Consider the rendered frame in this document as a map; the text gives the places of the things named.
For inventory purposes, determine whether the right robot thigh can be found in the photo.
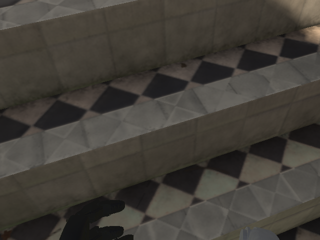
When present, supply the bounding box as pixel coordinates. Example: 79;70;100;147
239;226;279;240

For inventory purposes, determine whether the left robot hand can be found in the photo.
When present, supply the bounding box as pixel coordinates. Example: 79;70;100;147
59;199;134;240

